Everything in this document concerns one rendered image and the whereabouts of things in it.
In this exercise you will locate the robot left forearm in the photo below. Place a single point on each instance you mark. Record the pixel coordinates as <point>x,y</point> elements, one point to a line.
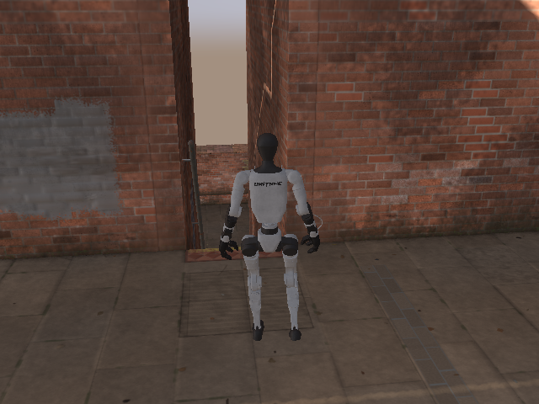
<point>229,225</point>

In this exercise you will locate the robot right forearm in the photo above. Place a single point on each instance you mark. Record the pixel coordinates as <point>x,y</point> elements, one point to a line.
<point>309,223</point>

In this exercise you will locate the humanoid robot head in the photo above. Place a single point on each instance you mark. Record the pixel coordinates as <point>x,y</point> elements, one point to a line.
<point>267,145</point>

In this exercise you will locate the left robot hand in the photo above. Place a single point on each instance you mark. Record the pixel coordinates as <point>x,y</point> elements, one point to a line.
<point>224,246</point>

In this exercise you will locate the robot right upper arm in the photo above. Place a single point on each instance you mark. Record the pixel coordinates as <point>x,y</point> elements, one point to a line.
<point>293,176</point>

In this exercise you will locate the right robot hand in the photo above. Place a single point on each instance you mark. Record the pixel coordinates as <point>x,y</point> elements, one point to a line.
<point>312,240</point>

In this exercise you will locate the robot left upper arm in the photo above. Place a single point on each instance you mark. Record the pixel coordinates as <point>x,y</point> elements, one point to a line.
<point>237,192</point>

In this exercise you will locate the left robot foot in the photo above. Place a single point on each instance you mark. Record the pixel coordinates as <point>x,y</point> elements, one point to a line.
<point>257,334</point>

